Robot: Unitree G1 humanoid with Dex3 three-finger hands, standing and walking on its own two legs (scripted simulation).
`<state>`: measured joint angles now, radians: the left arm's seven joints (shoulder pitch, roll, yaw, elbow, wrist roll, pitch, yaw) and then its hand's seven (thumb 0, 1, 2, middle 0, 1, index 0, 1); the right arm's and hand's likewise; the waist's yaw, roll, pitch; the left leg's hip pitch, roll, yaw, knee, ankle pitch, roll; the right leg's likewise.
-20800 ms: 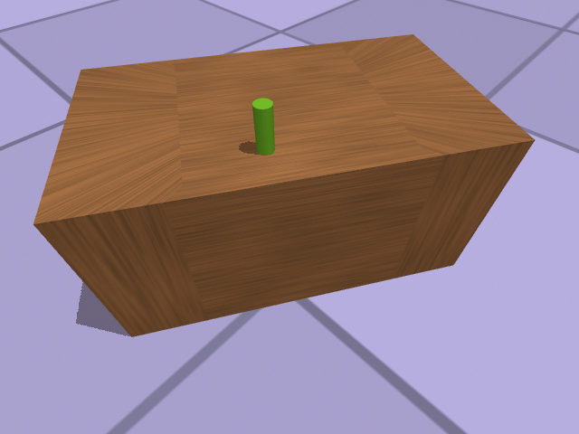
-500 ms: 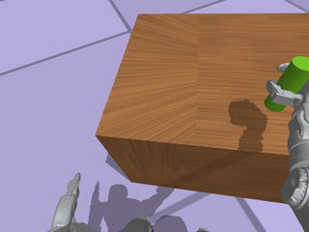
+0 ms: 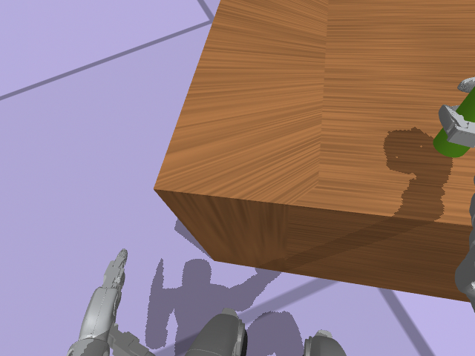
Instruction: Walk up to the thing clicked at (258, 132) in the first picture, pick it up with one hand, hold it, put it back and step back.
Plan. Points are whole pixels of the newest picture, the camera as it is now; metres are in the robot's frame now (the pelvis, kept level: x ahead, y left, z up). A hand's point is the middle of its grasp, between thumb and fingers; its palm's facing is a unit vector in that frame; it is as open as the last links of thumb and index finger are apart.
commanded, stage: lower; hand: right
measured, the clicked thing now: (474, 116) +0.51 -0.27 +0.07
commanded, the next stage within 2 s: loosen in 0.82 s
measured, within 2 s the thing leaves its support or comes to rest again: rests again in 0.60 s
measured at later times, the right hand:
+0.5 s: hand (454, 134) +0.51 -0.27 +0.03, palm faces +0.30 +0.95 +0.01, open 6.9 cm
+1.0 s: hand (449, 139) +0.51 -0.26 +0.01, palm faces +0.31 +0.95 +0.02, open 6.9 cm
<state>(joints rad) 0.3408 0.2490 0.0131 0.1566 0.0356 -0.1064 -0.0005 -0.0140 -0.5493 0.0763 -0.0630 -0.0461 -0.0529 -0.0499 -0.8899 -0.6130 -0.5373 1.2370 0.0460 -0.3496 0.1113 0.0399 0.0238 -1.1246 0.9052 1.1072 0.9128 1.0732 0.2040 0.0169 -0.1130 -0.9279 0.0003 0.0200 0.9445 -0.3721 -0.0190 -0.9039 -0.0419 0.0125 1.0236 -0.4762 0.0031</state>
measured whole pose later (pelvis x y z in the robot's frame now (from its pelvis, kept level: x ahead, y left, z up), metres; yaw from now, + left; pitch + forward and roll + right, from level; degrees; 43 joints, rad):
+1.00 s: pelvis -0.01 +0.00 -0.04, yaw +1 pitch +24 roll +4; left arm 0.38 0.26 0.01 -0.03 0.07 -0.04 -0.02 -0.01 -0.54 0.06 -0.07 -0.05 -0.06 -0.05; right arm -0.88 -0.66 -0.60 1.25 0.02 -0.45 0.09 0.04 0.02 -1.11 0.91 1.10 0.91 1.07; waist 0.26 0.01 -0.12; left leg -1.12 -0.01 0.04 1.12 -0.42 -0.02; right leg -1.12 -0.05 0.04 1.23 -0.54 0.00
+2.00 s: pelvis +0.01 -0.01 +0.01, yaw -1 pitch +19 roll +3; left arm 0.33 0.26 -0.03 0.16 0.00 0.01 0.01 -0.01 -0.53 0.05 -0.06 -0.04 -0.06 -0.04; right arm -0.92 -0.82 -0.61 1.26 0.05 -0.25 0.22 -0.01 0.53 -0.04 0.07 0.05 0.06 0.06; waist 0.19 -0.02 -0.14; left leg -0.86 0.00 0.04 0.91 -0.38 -0.02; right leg -0.85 -0.04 0.04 1.01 -0.50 0.00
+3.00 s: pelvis +0.02 +0.01 +0.04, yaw -2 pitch +3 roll +0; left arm 0.39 0.23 0.09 0.32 -0.06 0.03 0.07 -0.01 -0.48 0.06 -0.05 -0.04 -0.05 -0.04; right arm 0.52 -0.29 -0.25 -0.15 0.08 0.02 -0.06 -0.01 0.52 -0.06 0.06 0.06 0.05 0.06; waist -0.06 -0.04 -0.06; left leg -0.42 0.03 0.03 0.72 -0.35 -0.01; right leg -0.37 -0.02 0.02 0.72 -0.40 0.02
